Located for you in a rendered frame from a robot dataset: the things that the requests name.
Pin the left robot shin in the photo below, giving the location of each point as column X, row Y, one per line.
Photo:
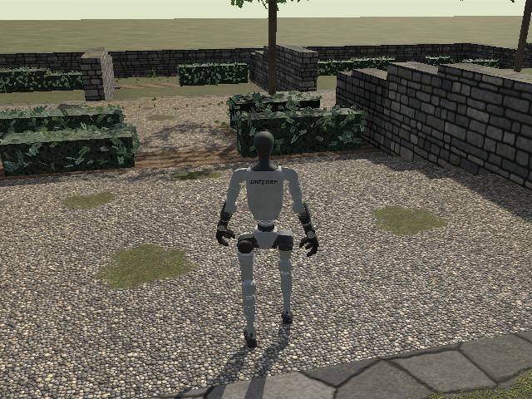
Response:
column 249, row 309

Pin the robot right upper arm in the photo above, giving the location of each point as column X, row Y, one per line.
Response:
column 291, row 175

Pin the robot left forearm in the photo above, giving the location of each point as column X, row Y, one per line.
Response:
column 223, row 219

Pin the left robot hand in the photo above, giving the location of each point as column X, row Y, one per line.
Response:
column 227, row 234

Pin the right robot hand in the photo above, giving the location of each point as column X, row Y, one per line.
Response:
column 313, row 243

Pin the robot right forearm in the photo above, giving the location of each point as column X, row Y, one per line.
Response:
column 307, row 223

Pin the humanoid robot torso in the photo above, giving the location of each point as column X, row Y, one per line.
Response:
column 265, row 201

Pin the robot left upper arm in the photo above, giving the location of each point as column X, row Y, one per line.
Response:
column 238, row 176

